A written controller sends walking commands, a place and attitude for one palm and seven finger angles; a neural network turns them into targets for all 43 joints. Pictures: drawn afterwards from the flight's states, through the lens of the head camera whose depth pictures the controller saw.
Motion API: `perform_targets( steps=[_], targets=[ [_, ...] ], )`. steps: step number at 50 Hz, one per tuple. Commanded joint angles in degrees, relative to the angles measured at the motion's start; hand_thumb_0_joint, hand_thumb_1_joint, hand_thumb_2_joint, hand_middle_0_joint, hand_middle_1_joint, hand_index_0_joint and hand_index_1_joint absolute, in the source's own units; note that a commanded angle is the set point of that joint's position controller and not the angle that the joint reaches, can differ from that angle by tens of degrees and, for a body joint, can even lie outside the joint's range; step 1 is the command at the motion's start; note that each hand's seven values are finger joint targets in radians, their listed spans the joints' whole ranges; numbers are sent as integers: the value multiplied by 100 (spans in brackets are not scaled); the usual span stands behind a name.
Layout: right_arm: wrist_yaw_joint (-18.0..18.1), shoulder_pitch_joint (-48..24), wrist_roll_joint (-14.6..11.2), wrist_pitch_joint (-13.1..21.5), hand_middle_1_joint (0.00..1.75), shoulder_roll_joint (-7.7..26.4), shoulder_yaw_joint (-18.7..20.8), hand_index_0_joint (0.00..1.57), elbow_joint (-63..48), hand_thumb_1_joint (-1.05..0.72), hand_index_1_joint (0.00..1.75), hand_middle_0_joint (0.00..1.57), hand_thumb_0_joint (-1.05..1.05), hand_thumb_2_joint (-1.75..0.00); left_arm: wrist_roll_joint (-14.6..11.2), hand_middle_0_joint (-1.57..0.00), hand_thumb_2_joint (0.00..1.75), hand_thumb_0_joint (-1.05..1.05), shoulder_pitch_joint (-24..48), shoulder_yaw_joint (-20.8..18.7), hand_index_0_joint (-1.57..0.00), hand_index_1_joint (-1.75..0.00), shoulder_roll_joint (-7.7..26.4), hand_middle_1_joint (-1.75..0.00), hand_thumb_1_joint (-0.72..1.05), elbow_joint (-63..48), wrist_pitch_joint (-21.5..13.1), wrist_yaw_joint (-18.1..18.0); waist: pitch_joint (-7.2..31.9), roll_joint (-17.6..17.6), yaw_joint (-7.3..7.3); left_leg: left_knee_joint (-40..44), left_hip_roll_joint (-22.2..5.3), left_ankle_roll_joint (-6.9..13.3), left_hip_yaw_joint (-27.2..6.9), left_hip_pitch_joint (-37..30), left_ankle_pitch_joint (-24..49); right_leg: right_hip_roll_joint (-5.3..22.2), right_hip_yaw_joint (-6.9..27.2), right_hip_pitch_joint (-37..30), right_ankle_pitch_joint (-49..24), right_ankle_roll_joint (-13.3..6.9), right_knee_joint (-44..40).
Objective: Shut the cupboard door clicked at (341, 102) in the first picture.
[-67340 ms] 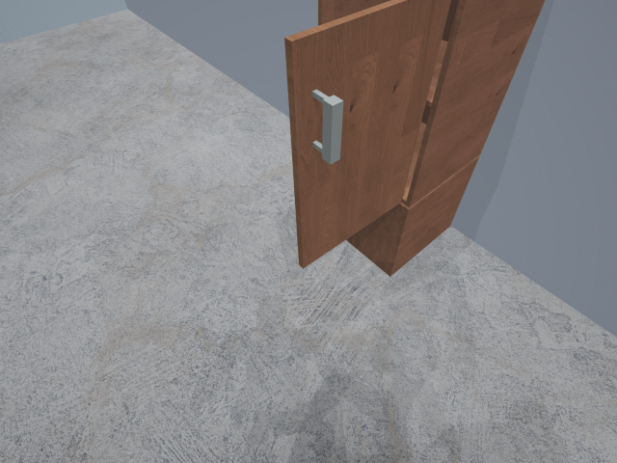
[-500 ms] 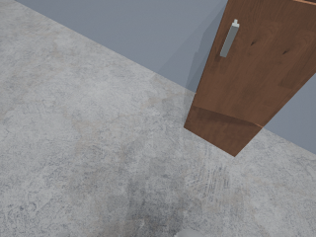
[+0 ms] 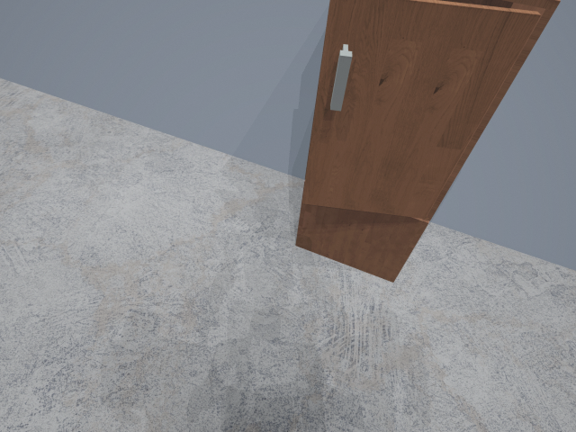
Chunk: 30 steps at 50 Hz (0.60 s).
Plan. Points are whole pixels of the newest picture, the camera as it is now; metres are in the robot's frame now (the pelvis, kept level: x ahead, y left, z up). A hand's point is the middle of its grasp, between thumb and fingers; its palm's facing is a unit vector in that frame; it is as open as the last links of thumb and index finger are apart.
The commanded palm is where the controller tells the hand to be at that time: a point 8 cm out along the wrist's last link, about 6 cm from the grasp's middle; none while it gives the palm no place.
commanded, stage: take the last steps up to it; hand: left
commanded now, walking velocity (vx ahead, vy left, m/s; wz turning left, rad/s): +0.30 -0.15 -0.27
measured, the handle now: (340, 77) +0.78 -0.07 +0.10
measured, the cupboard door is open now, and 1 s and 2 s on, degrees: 17 17 17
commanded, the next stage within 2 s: come to a stop and stand still in 0.76 s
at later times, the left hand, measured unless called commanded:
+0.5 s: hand (253, 359) +0.27 +0.07 -0.16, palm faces -0.18 -0.97 -0.18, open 7.4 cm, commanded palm none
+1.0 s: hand (291, 332) +0.32 +0.00 -0.17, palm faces -0.05 -0.98 -0.17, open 7.3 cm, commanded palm none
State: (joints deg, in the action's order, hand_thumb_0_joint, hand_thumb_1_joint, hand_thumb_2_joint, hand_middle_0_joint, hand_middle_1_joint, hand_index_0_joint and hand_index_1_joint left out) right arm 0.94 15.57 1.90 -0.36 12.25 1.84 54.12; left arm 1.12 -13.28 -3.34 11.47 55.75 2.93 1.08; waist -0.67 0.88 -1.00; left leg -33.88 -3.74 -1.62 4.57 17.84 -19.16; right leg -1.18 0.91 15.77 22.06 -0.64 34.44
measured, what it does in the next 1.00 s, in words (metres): walks ahead: right foot, then left foot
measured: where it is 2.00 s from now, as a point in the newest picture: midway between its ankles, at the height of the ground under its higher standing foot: (333, 427)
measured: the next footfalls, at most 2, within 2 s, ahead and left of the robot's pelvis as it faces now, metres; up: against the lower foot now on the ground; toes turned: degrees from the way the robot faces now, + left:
right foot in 0.44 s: +0.20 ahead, -0.22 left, +0.00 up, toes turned -13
left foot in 0.78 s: +0.33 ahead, -0.05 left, +0.00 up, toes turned +2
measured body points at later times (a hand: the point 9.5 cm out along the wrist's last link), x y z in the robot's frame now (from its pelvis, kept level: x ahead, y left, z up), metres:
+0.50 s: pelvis +0.13 -0.10 -0.01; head +0.17 -0.11 +0.44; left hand +0.28 +0.12 -0.15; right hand -0.01 -0.31 -0.15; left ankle +0.02 +0.08 -0.68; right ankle +0.16 -0.21 -0.73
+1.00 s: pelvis +0.28 -0.18 +0.01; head +0.30 -0.17 +0.46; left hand +0.33 +0.05 -0.15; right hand +0.31 -0.41 -0.14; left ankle +0.29 -0.05 -0.73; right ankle +0.30 -0.32 -0.72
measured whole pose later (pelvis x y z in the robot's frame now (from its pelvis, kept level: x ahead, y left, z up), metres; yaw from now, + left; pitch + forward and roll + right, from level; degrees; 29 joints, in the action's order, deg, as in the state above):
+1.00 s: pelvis +0.28 -0.18 +0.01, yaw -6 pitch -1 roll +0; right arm 2.1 13.2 1.2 1.0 9.5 0.9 58.9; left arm 1.1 -14.1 -2.1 10.1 60.9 -0.3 -0.1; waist -3.1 1.5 0.8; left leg -29.8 -3.6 -0.6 6.7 12.3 -15.8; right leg 3.6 -1.3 18.3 10.7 0.4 34.6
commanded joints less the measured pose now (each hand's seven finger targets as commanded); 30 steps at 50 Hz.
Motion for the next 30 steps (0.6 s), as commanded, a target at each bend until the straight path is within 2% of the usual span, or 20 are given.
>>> perform_targets(
  steps=[1, 2, 3, 4, 6, 8, 13, 16, 18, 19, 20, 21, 22, 23, 24, 25, 26, 27, 28, 30],
  targets=[
    [153, 1241, 100, 193, 30, 1571, 357, 20, 27, -90, 30, 20, 0, -90, 112, -20, 90, 0, 858, -185, -20, -30, 595, -30, 90, -839, -161, 117, -403, -1289, -443, 2880, -2400, 853, -3454, -844, -2805, 183, 293, 2486, 647, -97, 2865],
    [147, 784, 78, 215, 30, 1326, 294, 20, -81, -90, 30, 20, 0, -90, 126, -20, 90, 0, 658, -239, -20, -30, 621, -30, 90, -696, -153, 155, -625, -1313, -210, 2855, -2145, 681, -2831, -575, -2359, 331, 278, 2497, 140, -45, 3226],
    [153, 555, 49, 272, 30, 1062, 215, 20, -134, -90, 30, 20, 0, -90, 118, -20, 90, 0, 524, -240, -20, -30, 649, -30, 90, -570, -168, 201, -561, -1171, -94, 2736, -1880, 588, -2261, -599, -1588, 423, 224, 2406, -269, 15, 3342],
    [166, 561, 48, 310, 30, 966, 190, 20, -117, -90, 30, 20, 0, -90, 113, -20, 90, 0, 431, -243, -20, -30, 572, -30, 90, -483, -150, 220, -523, -982, -47, 2589, -1749, 508, -1653, -720, -782, 437, 217, 2378, -520, 78, 3359],
    [171, 853, 21, 373, 30, 826, 164, 20, 39, -90, 30, 20, 0, -90, 86, -20, 90, 0, 350, -191, -20, -30, 404, -30, 90, -381, -137, 222, -364, -857, -78, 2380, -1534, 462, -920, -1080, 377, 401, 117, 2368, -864, 159, 3213],
    [167, 1117, 3, 392, 30, 762, 167, 20, 168, -90, 30, 20, 0, -90, 66, -20, 90, 0, 494, -148, -20, -30, 335, -30, 90, -385, -143, 234, -347, -835, -163, 2303, -1545, 582, -630, -1370, 985, 433, -19, 2442, -982, 197, 2920],
    [123, 1479, 38, 366, 30, 763, 223, 20, 451, -90, 30, 20, 0, -90, 56, -20, 90, 0, 1101, -58, -20, -30, 220, -30, 90, -492, -172, 262, -496, -1071, -330, 2243, -1641, 716, -178, -1571, 1420, 571, -359, 2328, -1064, 216, 1590],
    [95, 1389, 65, 335, 30, 867, 274, 20, 507, -90, 30, 20, 0, -90, 39, -20, 90, 0, 1235, -52, -20, -30, 216, -30, 90, -453, -229, 272, -479, -1207, -338, 2050, -1667, 672, 43, -1315, 1592, 467, -587, 1576, -980, 131, 659],
    [79, 1287, 60, 306, 30, 921, 314, 20, 535, -90, 30, 20, 0, -90, 41, -20, 90, 0, 1099, -77, -20, -30, 329, -30, 90, -355, -271, 256, -441, -1153, -260, 1826, -1684, 630, 3, -1070, 1655, 333, -712, 868, -843, 25, 231],
    [85, 1106, 40, 297, 30, 983, 318, 20, 533, -90, 30, 20, 0, -90, 37, -20, 90, 0, 741, -109, -20, -30, 359, -30, 90, -249, -302, 247, -296, -1150, -27, 1516, -1652, 545, 117, -927, 1877, 260, -769, 295, -976, -35, -144],
    [65, 1006, 9, 285, 30, 951, 310, 20, 546, -90, 30, 20, 0, -90, 44, -20, 90, 0, 45, -156, -20, -30, 502, -30, 90, -9, -363, 220, 55, -836, 281, 730, -1351, 377, 410, -803, 2279, 37, -930, -627, -1124, -114, -599],
    [8, 962, -58, 301, 30, 783, 285, 20, 522, -90, 30, 20, 0, -90, 56, -20, 90, 0, -836, -250, -20, -30, 883, -30, 90, 301, -442, 158, 519, -170, 682, -497, -1008, 181, 739, 141, 1994, 458, -390, -2158, -821, -328, -907],
    [-31, 803, -162, 324, 30, 199, 145, 20, 301, -90, 30, 20, 0, -90, 67, -20, 90, 0, -1733, -413, -20, -30, 1517, -30, 90, 592, -515, 35, 1017, 1646, 1004, -2370, -89, -12, 900, 1672, -1133, 2056, 1788, -3301, -559, -923, -1525],
    [-13, 410, -174, 259, 30, 312, 146, 20, 72, -90, 30, 20, 0, -90, -33, -20, 90, 0, -1644, -380, -20, -30, 1586, -30, 90, 593, -471, -46, 768, 1419, 920, -3394, -94, 130, 125, 1919, -1865, 2464, 2405, -2505, -486, -1212, -2094],
    [2, 265, -159, 253, 30, 265, 182, 20, 120, -90, 30, 20, 0, -90, -3, -20, 90, 0, -1112, -326, -20, -30, 1370, -30, 90, 492, -477, -95, 545, 1467, 733, -3917, -245, 178, -219, 2159, -1361, 2287, 2282, -2054, -190, -1281, -2224],
    [3, 200, -115, 263, 30, 328, 200, 20, 152, -90, 30, 20, 0, -90, -23, -20, 90, 0, -635, -232, -20, -30, 1005, -30, 90, 376, -478, -134, 239, 1110, 518, -3930, -432, 179, -357, 2162, -920, 2131, 1864, -1648, -187, -1296, -2175],
    [-18, 211, -72, 238, 30, 269, 204, 20, 227, -90, 30, 20, 0, -90, -21, -20, 90, 0, -252, -132, -20, -30, 721, -30, 90, 287, -504, -159, 100, 633, 278, -3619, -535, 147, -372, 1837, -593, 1883, 1176, -1153, -557, -1180, -2138],
    [-39, 389, -35, 183, 30, 147, 183, 20, 310, -90, 30, 20, 0, -90, -2, -20, 90, 0, -14, -74, -20, -30, 543, -30, 90, 239, -546, -170, 97, 539, 61, -3253, -543, 104, -295, 1493, -419, 1714, 660, -800, -1014, -1094, -2137],
    [-59, 554, -22, 144, 30, 31, 168, 20, 360, -90, 30, 20, 0, -90, 22, -20, 90, 0, 91, -52, -20, -30, 458, -30, 90, 254, -582, -187, 124, 538, -62, -2829, -519, 72, -203, 1177, -353, 1602, 355, -605, -1354, -1055, -2151],
    [-77, 615, -1, 87, 30, -102, 138, 20, 359, -90, 30, 20, 0, -90, 38, -20, 90, 0, 116, -42, -20, -30, 366, -30, 90, 260, -619, -187, 23, 469, -177, -2099, -421, 30, -29, 831, -223, 1527, 152, -230, -1501, -1096, -2231]
  ],
)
